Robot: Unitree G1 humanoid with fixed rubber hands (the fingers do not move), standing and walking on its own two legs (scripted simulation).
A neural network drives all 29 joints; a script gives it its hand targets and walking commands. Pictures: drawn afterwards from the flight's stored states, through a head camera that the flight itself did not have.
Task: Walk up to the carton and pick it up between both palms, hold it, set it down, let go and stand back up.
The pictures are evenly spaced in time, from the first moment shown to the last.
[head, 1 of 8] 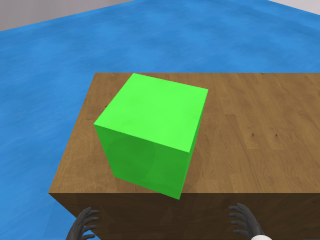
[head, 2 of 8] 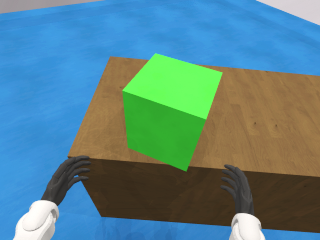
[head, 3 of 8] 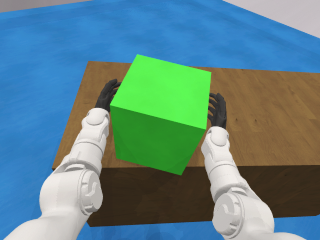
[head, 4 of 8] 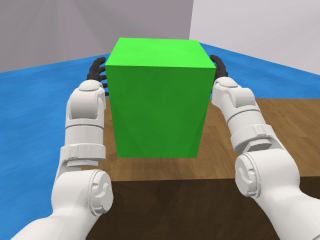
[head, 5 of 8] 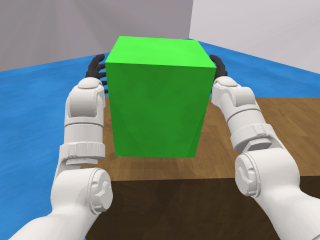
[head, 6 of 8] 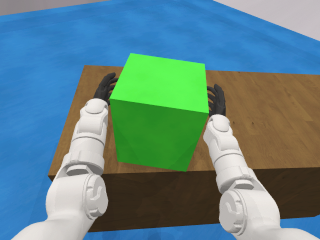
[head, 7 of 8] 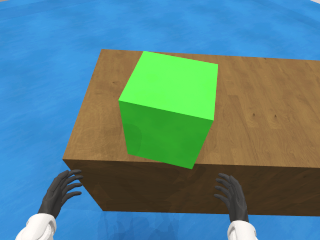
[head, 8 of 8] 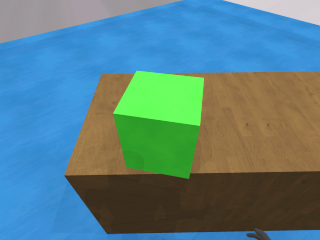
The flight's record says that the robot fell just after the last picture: no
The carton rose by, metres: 0.21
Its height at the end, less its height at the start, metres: +0.00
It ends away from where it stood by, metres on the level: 0.01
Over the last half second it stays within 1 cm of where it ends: yes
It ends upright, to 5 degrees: yes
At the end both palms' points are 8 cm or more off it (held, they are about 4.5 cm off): yes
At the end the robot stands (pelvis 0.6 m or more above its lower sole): yes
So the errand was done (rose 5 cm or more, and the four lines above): yes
